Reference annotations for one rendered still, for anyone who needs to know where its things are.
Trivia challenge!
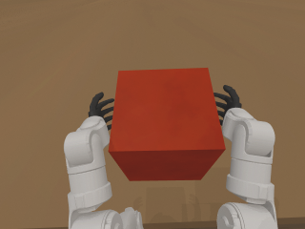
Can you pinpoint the robot left upper arm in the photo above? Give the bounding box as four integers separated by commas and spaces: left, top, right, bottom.
71, 209, 124, 229

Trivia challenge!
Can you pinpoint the robot right upper arm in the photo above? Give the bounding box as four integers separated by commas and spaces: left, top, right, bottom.
216, 202, 277, 229

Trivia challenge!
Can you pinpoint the robot left forearm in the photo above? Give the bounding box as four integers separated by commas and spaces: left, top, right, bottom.
64, 115, 112, 229

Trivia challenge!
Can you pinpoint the robot right forearm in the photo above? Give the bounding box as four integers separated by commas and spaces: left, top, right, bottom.
222, 108, 278, 229

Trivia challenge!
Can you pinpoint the left robot hand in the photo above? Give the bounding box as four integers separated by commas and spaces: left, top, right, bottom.
88, 92, 114, 130

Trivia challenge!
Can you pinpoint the carton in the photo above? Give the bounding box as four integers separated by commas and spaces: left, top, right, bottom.
108, 68, 226, 181

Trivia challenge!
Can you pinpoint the right robot hand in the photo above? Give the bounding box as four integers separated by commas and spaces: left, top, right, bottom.
213, 85, 242, 126

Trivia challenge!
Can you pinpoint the left robot thigh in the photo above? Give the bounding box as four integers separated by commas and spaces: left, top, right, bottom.
119, 210, 143, 229

